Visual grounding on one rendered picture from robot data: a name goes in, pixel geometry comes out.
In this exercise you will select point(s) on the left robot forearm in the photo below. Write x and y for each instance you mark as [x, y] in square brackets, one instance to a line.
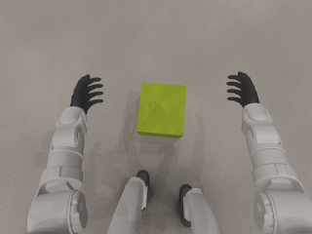
[64, 166]

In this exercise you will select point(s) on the carton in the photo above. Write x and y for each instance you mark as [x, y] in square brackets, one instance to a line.
[161, 110]

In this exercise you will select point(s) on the robot right thigh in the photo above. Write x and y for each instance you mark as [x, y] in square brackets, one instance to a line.
[197, 209]

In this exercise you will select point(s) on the left robot hand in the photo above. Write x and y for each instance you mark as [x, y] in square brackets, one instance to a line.
[81, 94]

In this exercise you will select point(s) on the robot left upper arm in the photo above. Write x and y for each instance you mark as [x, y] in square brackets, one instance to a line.
[63, 212]

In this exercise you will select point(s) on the right robot hand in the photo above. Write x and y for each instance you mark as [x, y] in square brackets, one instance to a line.
[247, 93]

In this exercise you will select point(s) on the robot left shin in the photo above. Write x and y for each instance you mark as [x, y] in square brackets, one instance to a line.
[135, 179]

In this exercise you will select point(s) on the right robot forearm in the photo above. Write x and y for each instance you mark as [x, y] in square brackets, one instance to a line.
[271, 166]

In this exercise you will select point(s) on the robot right upper arm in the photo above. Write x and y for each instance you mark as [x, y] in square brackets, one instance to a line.
[282, 211]

